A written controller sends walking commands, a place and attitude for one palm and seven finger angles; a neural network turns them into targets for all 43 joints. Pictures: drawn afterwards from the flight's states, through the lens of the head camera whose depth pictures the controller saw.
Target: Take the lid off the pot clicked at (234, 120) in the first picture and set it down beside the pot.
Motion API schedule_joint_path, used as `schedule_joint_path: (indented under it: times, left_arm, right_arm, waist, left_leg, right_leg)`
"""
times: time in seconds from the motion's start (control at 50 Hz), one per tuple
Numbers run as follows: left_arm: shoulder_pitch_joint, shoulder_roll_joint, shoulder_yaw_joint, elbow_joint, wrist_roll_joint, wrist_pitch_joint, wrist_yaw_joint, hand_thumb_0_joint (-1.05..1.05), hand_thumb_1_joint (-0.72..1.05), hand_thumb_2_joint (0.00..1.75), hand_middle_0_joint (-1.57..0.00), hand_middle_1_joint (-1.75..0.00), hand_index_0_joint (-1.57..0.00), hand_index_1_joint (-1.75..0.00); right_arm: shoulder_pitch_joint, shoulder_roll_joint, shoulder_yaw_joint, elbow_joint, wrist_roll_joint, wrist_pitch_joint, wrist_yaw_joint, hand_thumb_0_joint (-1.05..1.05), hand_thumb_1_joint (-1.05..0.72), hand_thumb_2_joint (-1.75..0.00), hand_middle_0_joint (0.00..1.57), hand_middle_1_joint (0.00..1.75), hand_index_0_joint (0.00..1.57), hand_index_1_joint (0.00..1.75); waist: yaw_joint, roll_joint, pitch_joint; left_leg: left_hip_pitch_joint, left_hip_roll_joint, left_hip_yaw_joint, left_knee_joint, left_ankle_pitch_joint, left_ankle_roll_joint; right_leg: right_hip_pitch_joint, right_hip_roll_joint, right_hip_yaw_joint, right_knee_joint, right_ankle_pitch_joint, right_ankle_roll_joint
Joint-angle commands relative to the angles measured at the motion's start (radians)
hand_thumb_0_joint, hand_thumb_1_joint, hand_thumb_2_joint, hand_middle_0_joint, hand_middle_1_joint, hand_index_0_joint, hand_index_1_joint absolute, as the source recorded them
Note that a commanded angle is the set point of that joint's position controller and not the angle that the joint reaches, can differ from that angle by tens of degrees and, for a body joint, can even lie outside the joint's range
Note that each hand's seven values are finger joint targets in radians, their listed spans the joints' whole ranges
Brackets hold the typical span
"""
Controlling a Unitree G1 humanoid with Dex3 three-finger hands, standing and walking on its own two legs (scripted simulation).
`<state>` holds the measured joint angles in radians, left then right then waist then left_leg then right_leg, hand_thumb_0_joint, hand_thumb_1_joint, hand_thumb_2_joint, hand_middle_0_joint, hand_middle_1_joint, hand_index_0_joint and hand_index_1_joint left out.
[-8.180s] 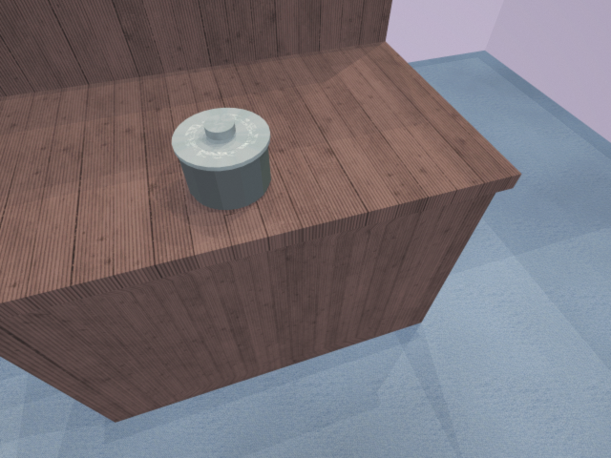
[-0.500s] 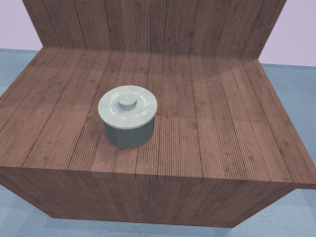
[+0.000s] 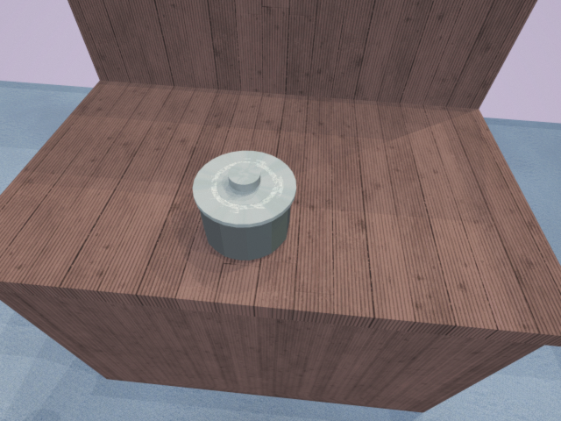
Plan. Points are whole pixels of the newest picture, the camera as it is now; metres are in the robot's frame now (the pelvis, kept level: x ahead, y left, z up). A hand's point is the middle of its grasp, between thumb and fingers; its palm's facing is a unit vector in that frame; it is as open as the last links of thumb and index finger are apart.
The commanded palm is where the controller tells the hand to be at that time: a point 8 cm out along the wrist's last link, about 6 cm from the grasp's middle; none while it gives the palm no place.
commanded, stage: lift the closed hand beside the body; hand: left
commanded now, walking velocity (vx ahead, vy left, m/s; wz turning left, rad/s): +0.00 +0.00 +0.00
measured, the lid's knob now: (244, 176) +0.45 +0.10 +0.09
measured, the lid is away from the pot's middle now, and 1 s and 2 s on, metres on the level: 0.00 0.00 0.00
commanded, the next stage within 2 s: raise the hand higher, near the body in 0.52 s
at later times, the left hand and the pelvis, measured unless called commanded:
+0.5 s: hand out of the picture +0.11 +0.20 -0.01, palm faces +0.21 -0.93 -0.32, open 3.1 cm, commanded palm +0.06 +0.25 +0.03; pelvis -0.02 -0.02 +0.00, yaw +2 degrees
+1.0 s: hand (99, 395) +0.14 +0.22 +0.05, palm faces +0.27 -0.88 -0.39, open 3.1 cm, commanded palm +0.08 +0.25 +0.09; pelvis +0.00 -0.02 +0.00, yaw +1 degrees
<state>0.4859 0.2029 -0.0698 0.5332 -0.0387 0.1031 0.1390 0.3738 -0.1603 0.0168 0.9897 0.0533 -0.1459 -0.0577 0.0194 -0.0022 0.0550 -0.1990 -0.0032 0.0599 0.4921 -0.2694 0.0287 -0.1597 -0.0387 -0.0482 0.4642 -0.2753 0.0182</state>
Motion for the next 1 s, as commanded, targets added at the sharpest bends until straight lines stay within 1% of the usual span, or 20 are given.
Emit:
schedule_joint_path:
  times: [0.0,0.04,0.06,0.1,0.14,0.16,0.18,0.2,0.22,0.24,0.28,0.3,0.32,0.36,0.6,0.64,0.76,0.84,0.9,0.98]
  left_arm:
    - [-0.005,-0.205,-0.226,-0.297,0.044,-0.023,-0.003,0.0,0.9,0.9,-0.46,-0.59,-0.46,-0.59]
    - [-0.015,-0.048,-0.072,-0.278,0.069,-0.057,-0.017,0.0,0.9,0.9,-0.55,-0.68,-0.55,-0.68]
    - [0.068,0.055,0.048,-0.364,0.072,-0.081,-0.021,0.0,0.9,0.9,-0.6,-0.73,-0.6,-0.73]
    - [0.28,0.152,0.187,-0.543,0.05,-0.11,-0.03,0.0,0.9,0.9,-0.68,-0.83,-0.68,-0.83]
    - [0.223,0.071,0.101,-0.64,0.04,-0.125,-0.056,0.0,0.9,0.9,-0.77,-0.92,-0.77,-0.92]
    - [0.186,0.059,0.099,-0.6,0.042,-0.129,-0.063,0.0,0.9,0.9,-0.82,-0.97,-0.82,-0.97]
    - [0.136,0.067,0.108,-0.602,0.041,-0.138,-0.066,0.0,0.9,0.9,-0.86,-1.02,-0.86,-1.02]
    - [0.131,0.098,0.155,-0.595,0.04,-0.148,-0.062,0.0,0.9,0.9,-0.9,-1.07,-0.9,-1.07]
    - [0.071,0.083,0.128,-0.671,0.035,-0.162,-0.07,0.0,0.9,0.9,-0.95,-1.12,-0.95,-1.12]
    - [0.006,0.125,0.142,-0.774,0.035,-0.178,-0.069,0.0,0.9,0.9,-0.99,-1.16,-0.99,-1.16]
    - [0.063,0.157,0.176,-0.868,0.026,-0.186,-0.058,0.0,0.9,0.9,-1.08,-1.26,-1.08,-1.26]
    - [0.086,0.179,0.206,-0.857,0.03,-0.178,-0.049,0.0,0.9,0.9,-1.12,-1.31,-1.12,-1.31]
    - [0.077,0.121,0.153,-0.85,0.024,-0.174,-0.054,0.0,0.9,0.9,-1.17,-1.36,-1.17,-1.36]
    - [0.068,0.12,0.15,-0.818,0.023,-0.169,-0.058,0.0,0.9,0.9,-1.26,-1.45,-1.26,-1.45]
    - [0.181,0.224,0.315,-0.903,0.026,-0.181,-0.043,0.0,0.9,0.9,-1.3,-1.5,-1.3,-1.5]
    - [0.173,0.176,0.261,-0.929,0.023,-0.187,-0.054,0.0,0.9,0.9,-1.3,-1.5,-1.3,-1.5]
    - [0.191,0.203,0.299,-1.016,0.025,-0.204,-0.053,0.0,0.9,0.9,-1.3,-1.5,-1.3,-1.5]
    - [0.21,0.198,0.305,-1.022,0.024,-0.202,-0.054,0.0,0.9,0.9,-1.3,-1.5,-1.3,-1.5]
    - [0.219,0.241,0.355,-1.043,0.028,-0.203,-0.046,0.0,0.9,0.9,-1.3,-1.5,-1.3,-1.5]
    - [0.219,0.22,0.334,-1.091,0.028,-0.212,-0.049,0.0,0.9,0.9,-1.3,-1.5,-1.3,-1.5]
  right_arm:
    - [-0.237,-0.176,0.0,-0.304,0.001,-0.187,0.012,0.0,-0.9,-0.9,0.2,0.3,0.2,0.3]
    - [-0.242,-0.202,-0.032,-0.347,-0.029,-0.142,0.038,0.0,-0.9,-0.9,0.2,0.3,0.2,0.3]
    - [-0.268,-0.207,-0.046,-0.383,-0.035,-0.128,0.038,0.0,-0.9,-0.9,0.2,0.3,0.2,0.3]
    - [-0.303,-0.188,-0.056,-0.452,-0.033,-0.103,0.037,0.0,-0.9,-0.9,0.2,0.3,0.2,0.3]
    - [-0.341,-0.177,-0.045,-0.529,-0.027,-0.071,0.039,0.0,-0.9,-0.9,0.2,0.3,0.2,0.3]
    - [-0.343,-0.176,-0.049,-0.536,-0.026,-0.049,0.032,0.0,-0.9,-0.9,0.2,0.3,0.2,0.3]
    - [-0.332,-0.18,-0.052,-0.548,-0.025,-0.031,0.027,0.0,-0.9,-0.9,0.2,0.3,0.2,0.3]
    - [-0.319,-0.18,-0.055,-0.547,-0.026,-0.011,0.019,0.0,-0.9,-0.9,0.2,0.3,0.2,0.3]
    - [-0.332,-0.18,-0.049,-0.577,-0.025,0.0,0.014,0.0,-0.9,-0.9,0.2,0.3,0.2,0.3]
    - [-0.345,-0.177,-0.043,-0.593,-0.025,0.003,0.006,0.0,-0.9,-0.9,0.2,0.3,0.2,0.3]
    - [-0.323,-0.163,-0.033,-0.602,-0.038,-0.011,-0.007,0.0,-0.9,-0.9,0.2,0.3,0.2,0.3]
    - [-0.316,-0.162,-0.025,-0.593,-0.041,-0.009,-0.011,0.0,-0.9,-0.9,0.2,0.3,0.2,0.3]
    - [-0.327,-0.157,-0.02,-0.599,-0.042,-0.008,-0.014,0.0,-0.9,-0.9,0.2,0.3,0.2,0.3]
    - [-0.322,-0.165,-0.024,-0.589,-0.044,-0.013,-0.021,0.0,-0.9,-0.9,0.2,0.3,0.2,0.3]
    - [-0.358,-0.152,-0.036,-0.53,-0.05,-0.043,-0.027,0.0,-0.9,-0.9,0.2,0.3,0.2,0.3]
    - [-0.363,-0.149,-0.032,-0.539,-0.05,-0.049,-0.024,0.0,-0.9,-0.9,0.2,0.3,0.2,0.3]
    - [-0.36,-0.152,-0.041,-0.54,-0.052,-0.052,-0.019,0.0,-0.9,-0.9,0.2,0.3,0.2,0.3]
    - [-0.362,-0.149,-0.044,-0.54,-0.051,-0.041,-0.015,0.0,-0.9,-0.9,0.2,0.3,0.2,0.3]
    - [-0.367,-0.148,-0.044,-0.537,-0.052,-0.035,-0.016,0.0,-0.9,-0.9,0.2,0.3,0.2,0.3]
    - [-0.361,-0.146,-0.045,-0.546,-0.054,-0.038,-0.013,0.0,-0.9,-0.9,0.2,0.3,0.2,0.3]
  waist:
    - [-0.029,-0.112,0.015]
    - [-0.003,-0.188,0.044]
    - [0.037,-0.165,-0.015]
    - [0.086,-0.051,-0.124]
    - [0.045,-0.032,-0.043]
    - [0.025,-0.04,0.033]
    - [0.012,-0.035,0.051]
    - [0.008,-0.032,0.048]
    - [0.005,0.012,0.015]
    - [0.006,0.102,-0.031]
    - [0.026,0.171,-0.136]
    - [0.027,0.13,-0.134]
    - [0.014,0.092,-0.107]
    - [0.009,0.012,-0.066]
    - [0.049,0.009,-0.044]
    - [0.04,0.006,-0.039]
    - [0.051,0.041,-0.083]
    - [0.05,0.031,-0.065]
    - [0.06,0.053,-0.053]
    - [0.059,0.071,-0.079]
  left_leg:
    - [0.012,0.045,-0.142,-0.123,0.171,-0.018]
    - [-0.091,0.045,-0.146,-0.104,0.059,-0.015]
    - [-0.088,0.043,-0.132,-0.109,0.035,-0.023]
    - [-0.058,0.045,-0.112,-0.114,0.08,-0.038]
    - [-0.086,0.038,-0.09,-0.107,0.043,-0.037]
    - [-0.108,0.041,-0.078,-0.098,-0.007,-0.032]
    - [-0.12,0.037,-0.07,-0.087,-0.037,-0.029]
    - [-0.103,0.037,-0.06,-0.067,-0.036,-0.028]
    - [-0.089,0.029,-0.053,-0.066,-0.049,-0.026]
    - [-0.052,0.027,-0.055,-0.071,-0.045,-0.024]
    - [0.023,0.029,-0.063,-0.07,0.027,-0.021]
    - [0.029,0.031,-0.065,-0.06,0.046,-0.022]
    - [0.026,0.03,-0.064,-0.061,0.047,-0.018]
    - [0.023,0.032,-0.066,-0.06,0.031,-0.009]
    - [0.088,0.032,-0.06,-0.083,0.129,-0.001]
    - [0.095,0.032,-0.059,-0.088,0.136,0.002]
    - [0.131,0.033,-0.056,-0.092,0.204,0.001]
    - [0.133,0.036,-0.055,-0.092,0.229,0.0]
    - [0.13,0.035,-0.056,-0.089,0.238,-0.004]
    - [0.151,0.04,-0.057,-0.09,0.273,-0.003]
  right_leg:
    - [-0.105,0.021,-0.072,-0.054,0.111,-0.046]
    - [-0.159,0.012,-0.064,-0.036,0.042,-0.039]
    - [-0.129,0.01,-0.056,-0.036,0.017,-0.04]
    - [-0.018,-0.005,-0.043,-0.022,0.036,-0.05]
    - [-0.07,-0.006,-0.032,-0.026,0.033,-0.047]
    - [-0.125,-0.002,-0.029,-0.039,0.004,-0.044]
    - [-0.149,-0.001,-0.024,-0.046,-0.014,-0.043]
    - [-0.158,-0.001,-0.02,-0.07,-0.021,-0.046]
    - [-0.157,0.001,-0.011,-0.072,-0.033,-0.044]
    - [-0.131,-0.004,0.0,-0.07,-0.031,-0.049]
    - [-0.062,-0.009,0.002,-0.064,0.016,-0.054]
    - [-0.061,-0.005,-0.003,-0.073,0.025,-0.055]
    - [-0.073,-0.004,-0.003,-0.085,0.022,-0.05]
    - [-0.093,0.0,-0.006,-0.101,-0.001,-0.043]
    - [-0.039,0.0,0.003,-0.148,0.066,-0.04]
    - [-0.039,-0.003,-0.004,-0.144,0.077,-0.036]
    - [-0.001,-0.004,-0.005,-0.131,0.147,-0.037]
    - [0.0,-0.002,-0.005,-0.132,0.179,-0.038]
    - [0.005,0.001,0.0,-0.137,0.184,-0.043]
    - [0.016,-0.004,-0.005,-0.129,0.21,-0.041]
